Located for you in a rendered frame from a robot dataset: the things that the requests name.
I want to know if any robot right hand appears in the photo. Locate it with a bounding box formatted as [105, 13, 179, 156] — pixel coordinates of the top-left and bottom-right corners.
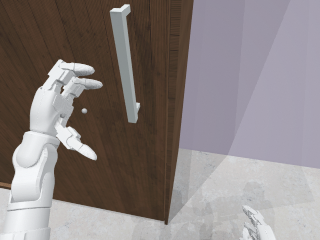
[239, 205, 277, 240]

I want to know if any robot left forearm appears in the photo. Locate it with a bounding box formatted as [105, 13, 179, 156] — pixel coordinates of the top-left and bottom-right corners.
[0, 131, 60, 240]

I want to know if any handle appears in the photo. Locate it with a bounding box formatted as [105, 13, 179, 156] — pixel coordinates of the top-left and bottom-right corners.
[109, 4, 140, 123]

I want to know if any robot left hand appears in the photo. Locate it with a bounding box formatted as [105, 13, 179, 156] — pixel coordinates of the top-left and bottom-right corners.
[29, 59, 103, 161]

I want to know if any wardrobe door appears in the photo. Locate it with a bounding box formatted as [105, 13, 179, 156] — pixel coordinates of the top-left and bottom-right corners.
[0, 0, 171, 221]
[0, 151, 15, 184]

